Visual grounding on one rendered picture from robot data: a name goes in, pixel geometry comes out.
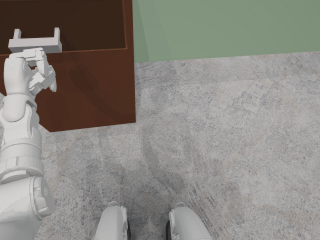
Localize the robot right thigh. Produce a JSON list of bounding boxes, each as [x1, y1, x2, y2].
[[169, 206, 213, 240]]

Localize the robot right shin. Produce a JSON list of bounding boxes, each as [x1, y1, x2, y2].
[[170, 202, 185, 240]]

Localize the left robot hand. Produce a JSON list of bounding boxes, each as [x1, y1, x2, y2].
[[4, 47, 57, 101]]

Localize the left robot forearm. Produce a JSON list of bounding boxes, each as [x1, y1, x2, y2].
[[0, 94, 44, 185]]

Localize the handle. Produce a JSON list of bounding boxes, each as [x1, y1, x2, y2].
[[8, 27, 62, 54]]

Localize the cabinet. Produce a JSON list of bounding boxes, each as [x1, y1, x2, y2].
[[0, 0, 136, 133]]

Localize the drawer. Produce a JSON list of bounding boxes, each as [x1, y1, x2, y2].
[[0, 0, 126, 55]]

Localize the robot left upper arm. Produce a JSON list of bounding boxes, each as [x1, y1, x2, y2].
[[0, 176, 54, 240]]

